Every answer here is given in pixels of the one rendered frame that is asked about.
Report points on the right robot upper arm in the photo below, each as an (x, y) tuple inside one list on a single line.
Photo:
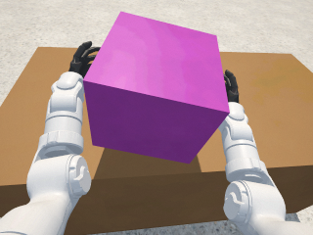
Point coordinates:
[(259, 209)]

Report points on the left robot upper arm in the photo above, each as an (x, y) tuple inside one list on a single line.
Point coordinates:
[(54, 187)]

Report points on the robot right forearm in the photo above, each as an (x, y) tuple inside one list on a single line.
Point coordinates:
[(242, 159)]

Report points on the carton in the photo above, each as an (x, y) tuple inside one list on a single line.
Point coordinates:
[(155, 89)]

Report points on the robot left hand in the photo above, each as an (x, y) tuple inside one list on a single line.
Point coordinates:
[(80, 60)]

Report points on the robot left forearm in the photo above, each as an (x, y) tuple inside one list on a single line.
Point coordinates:
[(64, 119)]

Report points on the robot right hand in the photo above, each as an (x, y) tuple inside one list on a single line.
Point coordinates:
[(231, 87)]

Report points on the pedestal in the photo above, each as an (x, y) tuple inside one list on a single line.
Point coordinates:
[(131, 191)]

